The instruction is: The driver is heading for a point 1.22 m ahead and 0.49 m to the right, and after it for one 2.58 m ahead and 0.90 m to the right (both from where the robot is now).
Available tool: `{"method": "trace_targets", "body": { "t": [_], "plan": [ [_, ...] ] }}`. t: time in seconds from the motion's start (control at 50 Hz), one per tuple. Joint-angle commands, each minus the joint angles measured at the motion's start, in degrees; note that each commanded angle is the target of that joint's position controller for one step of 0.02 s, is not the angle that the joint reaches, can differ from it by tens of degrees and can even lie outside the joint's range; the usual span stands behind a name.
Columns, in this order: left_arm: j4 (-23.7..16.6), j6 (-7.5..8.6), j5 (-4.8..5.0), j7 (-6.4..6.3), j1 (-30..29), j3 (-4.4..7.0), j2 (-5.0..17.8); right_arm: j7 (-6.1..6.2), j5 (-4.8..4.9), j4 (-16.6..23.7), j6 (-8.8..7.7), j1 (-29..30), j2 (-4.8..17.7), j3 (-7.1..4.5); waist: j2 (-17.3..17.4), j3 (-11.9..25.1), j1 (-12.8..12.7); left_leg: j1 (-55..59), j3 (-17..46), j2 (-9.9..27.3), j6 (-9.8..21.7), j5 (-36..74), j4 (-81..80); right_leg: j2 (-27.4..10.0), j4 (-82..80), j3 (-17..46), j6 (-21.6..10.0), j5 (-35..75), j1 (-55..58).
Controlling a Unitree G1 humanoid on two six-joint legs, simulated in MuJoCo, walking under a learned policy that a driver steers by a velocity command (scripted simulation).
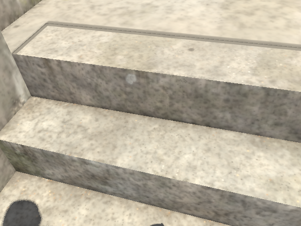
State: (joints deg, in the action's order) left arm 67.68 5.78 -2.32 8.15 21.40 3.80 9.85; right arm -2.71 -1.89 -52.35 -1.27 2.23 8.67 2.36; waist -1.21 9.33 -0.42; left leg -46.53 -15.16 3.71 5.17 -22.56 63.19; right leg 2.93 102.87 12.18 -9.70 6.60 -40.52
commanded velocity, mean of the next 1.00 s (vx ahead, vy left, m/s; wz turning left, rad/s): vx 0.48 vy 0.00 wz -0.58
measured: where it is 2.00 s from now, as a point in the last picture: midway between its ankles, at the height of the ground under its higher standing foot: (223, 166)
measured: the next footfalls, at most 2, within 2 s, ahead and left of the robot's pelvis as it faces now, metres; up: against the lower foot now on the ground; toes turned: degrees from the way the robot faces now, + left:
right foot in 0.48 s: +0.32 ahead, -0.17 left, +0.21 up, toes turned -19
left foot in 0.96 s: +0.62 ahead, -0.08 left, +0.41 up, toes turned -32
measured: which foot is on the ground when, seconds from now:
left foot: down 0.00-0.56, up 0.58-0.94, down 0.96-1.00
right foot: up 0.00-0.46, down 0.48-0.98, up 1.00-1.00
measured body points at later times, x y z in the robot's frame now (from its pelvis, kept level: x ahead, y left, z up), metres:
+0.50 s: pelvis +0.21 -0.02 +0.12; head +0.21 -0.02 +0.57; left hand +0.49 +0.08 +0.03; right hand +0.08 -0.14 -0.04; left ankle +0.11 +0.10 -0.63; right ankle +0.29 -0.15 -0.42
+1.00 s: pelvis +0.43 -0.10 +0.35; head +0.44 -0.09 +0.80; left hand +0.52 +0.10 +0.19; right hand +0.57 -0.38 +0.30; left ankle +0.58 -0.06 -0.23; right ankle +0.30 -0.15 -0.40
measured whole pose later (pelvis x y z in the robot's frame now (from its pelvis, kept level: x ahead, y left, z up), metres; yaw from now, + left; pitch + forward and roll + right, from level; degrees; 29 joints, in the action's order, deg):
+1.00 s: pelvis +0.43 -0.10 +0.35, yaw -33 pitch +9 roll +3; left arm 61.5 6.1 -1.7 7.7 24.5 1.8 10.0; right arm -2.2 -1.4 -41.7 0.8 5.9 6.6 4.2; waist -4.7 11.4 -0.8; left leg -62.1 -4.7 -1.1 2.7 -30.3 81.4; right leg 1.6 24.5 12.0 -6.5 -0.4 -15.3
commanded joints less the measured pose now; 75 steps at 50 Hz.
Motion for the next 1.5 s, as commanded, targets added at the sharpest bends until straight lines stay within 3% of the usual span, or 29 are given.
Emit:
{"method": "trace_targets", "body": {
  "t": [0.02, 0.1, 0.24, 0.36, 0.42, 0.48, 0.52, 0.54, 0.56, 0.58, 0.6, 0.64, 0.66, 0.72, 0.78, 0.84, 0.9, 0.96, 0.98, 1.0, 1.02, 1.06, 1.12, 1.24, 1.34, 1.42, 1.44, 1.46, 1.5],
  "plan": [
    [-1.91, -1.64, 0.95, -0.57, -1.44, -0.45, -3.87, 0.46, 0.25, -5.34, -0.77, -3.34, -5.59, 1.01, -4.70, -2.13, -1.34, 16.76, 33.54, 15.68, 5.81, -6.26, -39.72, -4.50, 14.66, 3.63, -5.70, 2.15, -17.73],
    [-4.26, -2.67, 2.00, 0.53, -4.82, -1.78, -4.13, 0.25, -2.77, -5.91, -2.62, -3.57, -2.35, -0.30, 0.12, -3.51, -5.00, 13.91, 9.13, 9.62, 3.47, 7.81, -45.87, -4.34, 19.57, -3.66, -7.10, -5.22, -18.98],
    [-11.22, -3.46, 1.17, -1.68, -18.90, -2.92, 2.04, -0.72, -4.69, -15.67, -3.45, -27.27, 0.42, 0.93, 2.95, -5.90, 1.90, 45.29, 9.47, 14.11, 6.50, 9.78, -48.08, -2.49, 35.47, -1.26, -9.87, -8.32, -53.56],
    [-18.80, -7.73, 1.56, -4.89, -32.09, -4.26, -0.38, -2.89, -7.87, -16.02, -4.63, -34.02, -1.66, 2.03, 4.69, -5.55, 3.59, 47.40, 3.28, 15.60, 7.70, 16.45, -56.34, -9.57, 13.16, -8.73, -8.50, -5.42, -53.79],
    [-23.99, -10.83, 0.76, -3.51, -41.88, -5.56, -0.52, -6.08, -3.44, -15.91, -3.54, -28.38, 3.55, 0.98, 6.42, -7.19, 0.85, 34.23, -2.48, 17.01, 11.54, 39.70, -64.32, -9.40, -11.29, -20.68, -7.03, -29.34, -30.75],
    [-21.43, -9.55, 1.16, -1.47, -25.38, -4.78, -1.98, -4.23, -1.64, -14.91, -6.64, -27.53, 13.33, -1.34, 13.96, -1.19, -6.40, 50.46, -7.21, 20.53, 12.36, 105.58, -47.73, -0.18, -16.62, -22.91, -5.27, -28.15, -21.68],
    [-21.49, -8.88, 2.34, -2.81, -22.69, -4.07, 2.83, -5.11, -4.45, -15.99, -6.73, -30.20, 13.57, -1.62, 13.76, 6.45, -5.13, 50.02, -4.60, 17.58, 13.52, 118.51, -39.88, 3.76, -30.91, -20.54, -6.09, -21.94, -4.38],
    [-18.64, -8.51, 3.31, -4.40, -12.00, -2.86, 5.78, -5.47, -5.78, -16.17, -6.47, -28.42, 13.02, -2.10, 13.02, 10.37, -8.91, 40.86, -1.84, 14.47, 11.13, 107.37, -28.00, 3.77, -39.34, -12.62, -6.07, -18.33, 11.48],
    [-17.58, -6.73, 1.41, -7.96, -5.69, -0.85, 5.23, 0.70, 5.32, -3.71, -7.05, -20.68, 11.61, -4.64, 5.43, 10.22, -8.98, 32.83, -4.22, 8.65, 4.25, 85.00, -8.30, 3.35, -44.78, -2.96, -5.75, -38.96, 20.26],
    [-15.65, -6.89, 0.94, -10.22, -5.31, 0.54, 9.87, 1.28, 4.37, 0.38, -7.68, -15.04, 8.63, -4.11, -9.43, 8.02, -7.41, 11.49, 0.91, -0.27, 1.43, 32.32, 13.45, -4.45, -64.02, 23.52, -10.15, -52.86, 25.24],
    [-16.41, -6.64, 1.06, -9.93, -10.41, 1.76, 12.28, 0.92, 1.32, 4.43, -6.67, -11.25, 5.34, -4.10, -5.30, 5.34, -4.97, 4.98, 15.00, -3.87, -0.69, 18.51, 38.18, -7.54, -77.02, 34.87, -11.30, -55.80, 20.97],
    [-16.00, -4.26, 0.55, -9.81, -13.92, 0.50, 7.65, 1.63, -2.00, 11.79, -6.02, -9.83, -1.23, -2.70, -2.30, -3.96, 0.48, -4.86, 19.46, -3.68, 0.01, 22.12, 49.83, -7.30, -74.85, 26.30, -7.22, -45.59, 13.70],
    [-10.37, -3.72, -0.45, -6.15, -3.89, -1.71, 3.44, -1.35, 0.86, 2.97, -3.84, -12.52, -1.08, -2.04, -5.30, -7.50, -3.97, -18.25, 35.43, -10.57, 5.00, 23.90, 57.92, -6.35, -72.22, 22.49, -6.33, -28.17, 13.92],
    [-7.39, -3.41, -1.03, -3.86, -4.65, -2.43, 2.96, -3.03, -2.08, 7.38, -2.89, -10.29, 1.37, -1.06, 3.70, -3.65, 3.43, -31.19, 27.94, -7.68, 8.07, 16.40, 59.71, -7.17, -71.69, 14.40, -7.76, -8.05, 19.76],
    [-7.20, -2.46, -1.99, -3.70, -2.51, -2.76, 1.19, -1.13, -0.42, 8.09, -2.69, -4.30, 3.06, -0.69, -1.46, -1.09, 3.77, -35.59, 20.51, -4.24, 6.41, 10.33, 69.68, -7.54, -77.90, 11.28, -6.47, -15.82, 19.19],
    [-3.18, -2.22, -6.29, -2.86, 5.35, -3.60, 2.66, -0.96, -1.13, 11.57, -1.22, 4.68, 1.23, 1.64, 5.99, -2.32, 2.32, -36.59, 17.39, -1.93, 7.66, 17.21, 62.33, -5.13, -80.73, 10.09, -4.10, -24.32, 15.50],
    [-7.87, -2.26, -1.05, -0.83, -1.82, -2.13, 8.64, 0.12, -0.19, 21.15, 2.30, 22.44, 3.18, 1.58, -2.37, -0.71, 3.68, 4.70, 7.59, -2.49, 0.94, -1.92, 28.30, -7.68, -100.56, 7.34, -9.85, 0.58, -11.00],
    [-14.19, 3.07, 5.17, -0.51, -6.45, 0.61, 15.75, 0.55, 0.96, 13.57, 2.52, -0.12, 10.11, -1.99, -7.42, 6.73, 10.15, 8.46, 4.32, -10.94, -2.81, 3.13, 4.96, -14.14, -84.07, 5.37, -7.99, 79.15, 24.97],
    [-13.36, 3.65, 1.77, -0.23, -2.54, 0.95, 12.11, 1.54, 0.66, 9.50, 2.12, -10.33, 12.72, -3.27, -0.09, 16.91, 8.48, 20.87, 16.10, -6.52, 3.93, 21.79, 1.28, -10.64, -66.75, 1.90, -4.18, 85.71, 26.71],
    [-13.71, 3.12, -1.38, -0.30, 1.26, -0.22, 5.59, 2.27, -0.16, 5.98, 2.59, -23.25, 14.92, -3.98, 12.72, 29.03, 9.81, 41.12, 43.58, 4.08, 14.67, 27.71, -15.02, -4.62, -50.99, 2.49, -0.37, 51.44, 14.06],
    [-10.89, 0.03, -1.39, 0.13, 1.64, 0.24, 4.38, 1.61, -2.93, 7.32, 3.63, -25.88, 15.37, -4.36, 25.45, 20.73, 14.64, 38.70, 75.90, 16.33, 24.37, 7.91, -37.06, 7.89, -13.99, 5.74, 4.54, -10.70, -4.12],
    [-10.56, -1.00, 3.87, -2.32, -2.56, 0.48, 4.10, 0.71, -1.85, 4.50, -0.84, -11.48, 12.47, -4.35, 13.03, -5.28, 5.42, 18.80, 60.46, 10.95, 12.62, -27.04, -36.78, 4.16, 3.56, 9.23, 1.27, -5.06, -23.41],
    [-12.06, -2.28, 0.99, -4.19, -5.90, -2.15, 1.01, 1.34, -0.03, -1.94, -3.11, -6.91, -1.50, -1.88, -4.34, -3.38, -1.27, 13.79, 37.48, 5.95, 6.52, -7.91, -34.86, -1.02, -0.99, 3.72, -0.93, -10.59, -20.72],
    [-13.94, -3.75, 0.86, -2.01, -14.22, -3.67, 3.46, -1.14, -2.70, -0.50, -4.02, -8.47, 2.26, -2.40, 3.51, -2.30, -0.58, 15.49, 17.32, 3.02, 3.43, 7.71, -45.06, -4.68, -6.27, -9.16, 5.54, -11.09, -17.81],
    [-14.77, -2.82, -1.96, -1.81, -14.89, -2.28, 6.24, -0.06, 1.77, 7.57, -7.27, 5.03, 5.72, -1.14, 1.24, -3.44, -5.67, 9.57, 10.35, 1.53, -0.18, 22.25, -42.52, -9.70, -42.39, -11.98, 11.91, -4.76, 15.27],
    [-14.56, -1.98, 0.22, -4.47, -12.13, -2.25, 5.63, -4.88, 2.82, -2.75, -6.21, -20.19, 5.42, -3.51, 6.82, -2.10, -0.76, 36.61, 17.60, 6.42, 5.67, 42.20, -29.59, -6.01, -76.17, -16.50, 11.05, -0.06, 16.53],
    [-15.91, -1.40, 1.18, -5.21, -14.41, -1.55, 10.43, -4.90, 1.87, -4.03, -5.42, -31.93, 1.50, -3.60, -1.64, 5.26, 7.61, 38.83, 13.73, 0.82, 0.25, 32.92, -25.50, -8.78, -72.55, -10.16, 4.17, 20.08, 24.18],
    [-18.14, -1.01, 1.95, -4.28, -20.76, -2.77, 6.86, -4.75, 2.53, -6.63, -5.35, -37.35, -0.82, -2.60, -1.85, 7.70, 10.26, 38.21, 15.02, 1.43, -2.55, 24.61, -29.77, -9.91, -70.98, -9.21, 1.91, 18.60, 27.09],
    [-16.33, -2.07, 2.49, -2.73, -19.14, -1.88, 4.52, -4.45, 1.74, -1.86, -3.75, -17.83, 4.51, -3.28, -1.93, -2.63, 2.17, 33.80, 12.38, -0.50, -3.17, 15.88, -31.94, -8.22, -74.79, -10.16, 3.69, -4.23, 18.00]
  ]
}}
Keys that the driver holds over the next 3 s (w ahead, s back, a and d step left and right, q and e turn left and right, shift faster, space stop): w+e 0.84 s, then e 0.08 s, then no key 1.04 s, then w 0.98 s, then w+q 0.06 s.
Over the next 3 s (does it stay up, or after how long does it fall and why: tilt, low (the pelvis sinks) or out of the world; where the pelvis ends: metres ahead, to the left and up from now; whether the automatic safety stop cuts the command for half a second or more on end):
stays up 0.85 -0.41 0.70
